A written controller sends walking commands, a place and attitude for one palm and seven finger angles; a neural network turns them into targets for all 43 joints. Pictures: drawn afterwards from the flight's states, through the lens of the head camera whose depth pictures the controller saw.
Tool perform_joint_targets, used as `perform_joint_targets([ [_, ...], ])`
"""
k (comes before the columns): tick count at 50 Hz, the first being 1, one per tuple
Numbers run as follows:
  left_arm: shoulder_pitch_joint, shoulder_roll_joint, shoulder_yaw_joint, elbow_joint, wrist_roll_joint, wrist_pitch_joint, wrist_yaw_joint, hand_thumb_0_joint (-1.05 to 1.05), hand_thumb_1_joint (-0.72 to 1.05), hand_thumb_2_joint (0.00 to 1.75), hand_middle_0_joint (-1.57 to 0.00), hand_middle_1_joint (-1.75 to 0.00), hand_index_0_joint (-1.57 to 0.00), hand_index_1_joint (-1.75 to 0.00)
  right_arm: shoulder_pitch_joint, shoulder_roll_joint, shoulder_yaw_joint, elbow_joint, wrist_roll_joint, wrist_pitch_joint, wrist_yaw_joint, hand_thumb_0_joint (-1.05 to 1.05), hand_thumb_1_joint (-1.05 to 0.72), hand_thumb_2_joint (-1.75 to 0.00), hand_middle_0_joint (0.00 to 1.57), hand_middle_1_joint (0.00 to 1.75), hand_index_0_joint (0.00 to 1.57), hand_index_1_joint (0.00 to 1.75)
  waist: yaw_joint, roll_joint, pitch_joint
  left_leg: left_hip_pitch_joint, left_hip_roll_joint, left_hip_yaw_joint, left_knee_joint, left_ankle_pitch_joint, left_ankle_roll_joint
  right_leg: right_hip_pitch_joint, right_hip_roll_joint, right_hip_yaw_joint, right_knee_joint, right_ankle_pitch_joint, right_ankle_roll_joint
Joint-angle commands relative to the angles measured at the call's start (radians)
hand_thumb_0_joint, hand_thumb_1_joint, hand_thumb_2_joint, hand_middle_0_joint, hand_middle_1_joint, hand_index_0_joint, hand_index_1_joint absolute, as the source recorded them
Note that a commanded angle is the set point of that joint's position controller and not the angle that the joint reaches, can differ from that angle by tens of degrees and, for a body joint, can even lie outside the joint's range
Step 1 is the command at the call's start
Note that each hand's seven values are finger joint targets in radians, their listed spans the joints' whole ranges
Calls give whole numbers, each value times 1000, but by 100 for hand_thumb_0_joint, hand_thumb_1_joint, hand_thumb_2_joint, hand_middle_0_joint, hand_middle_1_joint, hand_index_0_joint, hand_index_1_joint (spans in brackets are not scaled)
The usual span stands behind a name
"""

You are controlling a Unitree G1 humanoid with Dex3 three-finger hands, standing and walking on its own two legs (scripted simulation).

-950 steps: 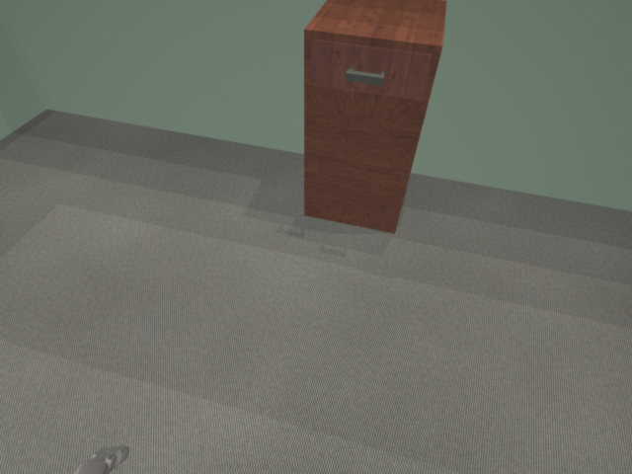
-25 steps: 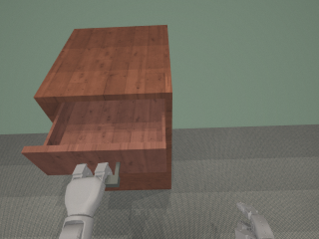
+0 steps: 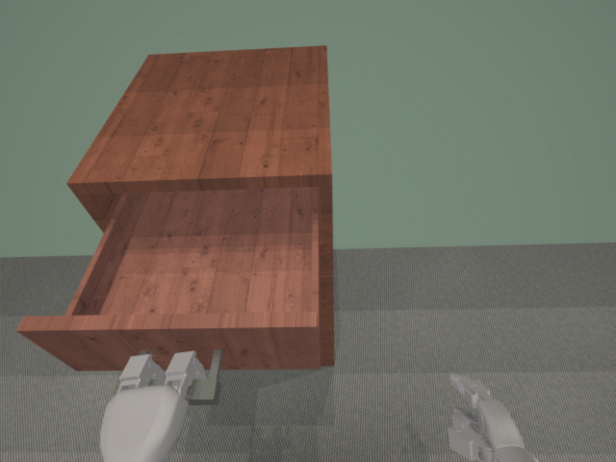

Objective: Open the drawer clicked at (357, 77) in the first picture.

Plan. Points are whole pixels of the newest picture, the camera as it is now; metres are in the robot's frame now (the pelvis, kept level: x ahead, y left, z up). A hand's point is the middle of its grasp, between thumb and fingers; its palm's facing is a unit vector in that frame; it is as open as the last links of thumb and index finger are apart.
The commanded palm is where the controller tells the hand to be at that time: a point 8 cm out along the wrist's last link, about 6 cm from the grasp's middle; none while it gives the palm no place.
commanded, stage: pull the drawer open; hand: left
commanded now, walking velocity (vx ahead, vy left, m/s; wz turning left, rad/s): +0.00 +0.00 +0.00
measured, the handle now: (175, 375) +0.23 +0.20 -0.01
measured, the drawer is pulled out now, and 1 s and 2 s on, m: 0.24 0.30 0.29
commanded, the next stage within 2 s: open the thumb to release the handle in 0.44 s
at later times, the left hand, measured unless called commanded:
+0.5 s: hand out of the picture +0.12 +0.19 -0.02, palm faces -0.12 -0.16 -0.98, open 6.3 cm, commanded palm +0.08 +0.20 +0.03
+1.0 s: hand out of the picture +0.11 +0.19 -0.02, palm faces -0.08 -0.14 -0.99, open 11.5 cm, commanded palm +0.09 +0.20 +0.03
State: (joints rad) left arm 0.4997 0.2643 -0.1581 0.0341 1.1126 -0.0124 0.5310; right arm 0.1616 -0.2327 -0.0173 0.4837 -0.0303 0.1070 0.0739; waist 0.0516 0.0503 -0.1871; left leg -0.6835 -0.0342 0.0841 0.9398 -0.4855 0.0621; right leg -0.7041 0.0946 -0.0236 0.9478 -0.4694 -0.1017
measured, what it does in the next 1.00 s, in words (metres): stands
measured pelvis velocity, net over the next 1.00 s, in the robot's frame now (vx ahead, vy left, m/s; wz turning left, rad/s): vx -0.01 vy -0.03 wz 0.03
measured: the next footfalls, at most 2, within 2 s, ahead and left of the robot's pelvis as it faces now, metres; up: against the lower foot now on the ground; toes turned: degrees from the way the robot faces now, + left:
none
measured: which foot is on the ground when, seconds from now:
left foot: down 0.00-1.00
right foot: down 0.00-1.00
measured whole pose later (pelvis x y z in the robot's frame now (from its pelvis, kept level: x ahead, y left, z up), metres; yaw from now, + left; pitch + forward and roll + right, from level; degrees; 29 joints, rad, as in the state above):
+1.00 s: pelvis -0.01 -0.03 -0.02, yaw +2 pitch +15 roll +2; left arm 0.68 0.32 -0.04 -0.09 1.07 -0.17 0.51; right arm 0.16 -0.21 -0.01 0.49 -0.06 0.08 0.05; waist 0.08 0.04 -0.20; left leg -0.80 -0.03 0.05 1.03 -0.50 0.02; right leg -0.82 0.09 -0.06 1.05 -0.50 -0.14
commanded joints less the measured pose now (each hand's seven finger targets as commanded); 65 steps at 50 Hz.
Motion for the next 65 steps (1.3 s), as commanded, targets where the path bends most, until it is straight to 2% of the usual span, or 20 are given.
perform_joint_targets([
  [1, 60, 100, 74, -204, -17, -3, 40, 0, 90, 90, -40, -135, -40, -135, -105, -94, -28, -183, -3, -60, -3, 0, -90, -90, 20, 30, 20, 30, 6, -65, -154, 109, -8, -96, -74, 280, -16, 76, -39, 149, -153, 319, 20],
  [6, 150, 128, 112, -202, -34, -28, 30, 0, 90, 90, -40, -135, -40, -135, -104, -88, -22, -187, -1, -67, -8, 0, -90, -90, 20, 30, 20, 30, 15, -106, -142, 67, -16, -93, -62, 264, -14, 105, -47, 171, -154, 357, 27],
  [12, 279, 128, 129, -233, -51, -62, 23, 0, 90, 90, -40, -135, -40, -135, -105, -77, -17, -194, -3, -76, -9, 0, -90, -90, 20, 30, 20, 30, 26, -70, -123, 50, -23, -87, -53, 267, -10, 138, -53, 183, -158, 423, 25],
  [17, 345, 130, 142, -259, -47, -90, 19, 0, 90, 90, -40, -135, -40, -135, -110, -75, -18, -195, -12, -81, -2, 0, -90, -90, 20, 30, 20, 30, 30, -48, -104, 42, -24, -87, -38, 256, -11, 108, -53, 194, -158, 395, 18],
  [26, 429, 172, 205, -315, -46, -155, 12, 0, 90, 90, -40, -135, -40, -135, -109, -69, -22, -204, -35, -95, 1, 0, -90, -90, 20, 30, 20, 30, 37, -98, -120, 19, -34, -90, 28, 224, -16, 26, -67, 254, -156, 334, 16],
  [27, 267, 183, 199, -313, -31, -157, 23, 0, 90, 90, -40, -135, -40, -135, -107, -82, -24, -186, -36, -85, -9, 0, -90, -90, 20, 30, 20, 30, -8, -89, -69, -20, -30, -99, 41, 193, -10, -14, -72, 239, -145, 304, 19],
  [31, 255, 188, 233, -316, -17, -167, 43, 0, 62, 78, -38, -132, -38, -132, -89, -86, -27, -193, -49, -93, -14, 0, -90, -90, 20, 30, 20, 30, 9, -70, -140, -9, -28, -93, 81, 165, -17, -88, -74, 252, -134, 178, 12],
  [34, 275, 166, 210, -351, -40, -159, 39, 0, 41, 69, -36, -130, -36, -130, -87, -86, -34, -199, -42, -90, -16, 0, -90, -90, 20, 30, 20, 30, 10, -54, -177, -6, -29, -97, 76, 191, -14, -45, -71, 225, -113, 259, 16],
  [36, 272, 185, 227, -338, -51, -145, 37, 0, 27, 63, -35, -128, -35, -128, -86, -80, -29, -198, -39, -87, -17, 0, -90, -90, 20, 30, 20, 30, 8, -108, -198, -23, -33, -97, 82, 202, -15, -21, -78, 233, -109, 298, 29],
  [37, 265, 167, 213, -323, -56, -145, 34, 0, 20, 60, -35, -127, -35, -127, -93, -74, -33, -191, -31, -82, -26, 0, -90, -90, 20, 30, 20, 30, 4, -109, -157, -49, -31, -101, 66, 195, -9, 16, -74, 209, -112, 320, 30],
  [40, 250, 201, 247, -291, -65, -141, 29, 0, -1, 51, -33, -125, -33, -125, -110, -62, -24, -182, -29, -83, -35, 0, -90, -90, 20, 30, 20, 30, 8, -163, -150, -93, -34, -100, 78, 184, -10, 68, -93, 264, -142, 359, 42],
  [47, 271, 196, 233, -276, -65, -144, 25, 0, -50, 30, -30, -120, -30, -120, -103, -62, -27, -166, -21, -79, -35, 0, -90, -90, 20, 30, 20, 30, 17, -81, -141, -80, -36, -90, 51, 179, -10, 111, -100, 260, -164, 354, 43],
  [48, 248, 206, 237, -274, -63, -142, 24, 0, -50, 30, -30, -120, -30, -120, -102, -65, -25, -165, -27, -78, -33, 0, -90, -90, 20, 30, 20, 30, 11, -113, -140, -82, -36, -89, 62, 169, -15, 83, -109, 286, -177, 330, 49],
  [51, 246, 212, 253, -257, -61, -152, 29, 0, -50, 30, -30, -120, -30, -120, -107, -65, -25, -158, -31, -80, -36, 0, -90, -90, 20, 30, 20, 30, 15, -98, -136, -97, -36, -91, 63, 149, -15, 85, -111, 303, -189, 276, 44],
  [54, 241, 196, 233, -274, -62, -160, 30, 0, -50, 30, -30, -120, -30, -120, -113, -71, -33, -159, -31, -79, -36, 0, -90, -90, 20, 30, 20, 30, 12, -41, -115, -78, -33, -92, 57, 140, -13, 60, -107, 292, -201, 221, 40],
  [56, 250, 209, 262, -262, -67, -161, 31, 0, -50, 30, -30, -120, -30, -120, -112, -67, -34, -155, -32, -80, -36, 0, -90, -90, 20, 30, 20, 30, 18, -73, -136, -86, -33, -91, 63, 138, -13, 69, -108, 305, -202, 224, 51],
  [57, 206, 163, 210, -204, -63, -157, 28, 0, -50, 30, -30, -120, -30, -120, -113, -69, -34, -145, -32, -78, -41, 0, -90, -90, 20, 30, 20, 30, -13, -104, -72, -125, -31, -99, 69, 118, -9, 44, -105, 278, -196, 215, 51],
  [59, 138, 179, 222, -221, -57, -166, 34, 0, -50, 30, -30, -120, -30, -120, -117, -77, -42, -143, -31, -82, -42, 0, -90, -90, 20, 30, 20, 30, -10, -91, -73, -139, -28, -98, 79, 93, -11, 17, -107, 284, -203, 121, 46],
  [61, 137, 201, 242, -222, -44, -162, 47, 0, -50, 30, -30, -120, -30, -120, -108, -81, -39, -148, -38, -86, -40, 0, -90, -90, 20, 30, 20, 30, 2, -82, -132, -120, -28, -94, 84, 99, -12, 5, -107, 288, -193, 87, 37],
  [65, 98, 199, 235, -215, -50, -139, 52, 0, -50, 30, -30, -120, -30, -120, -108, -79, -42, -147, -30, -82, -47, 0, -90, -90, 20, 30, 20, 30, -5, -103, -144, -117, -26, -92, 75, 105, -7, 35, -105, 277, -195, 123, 46],
])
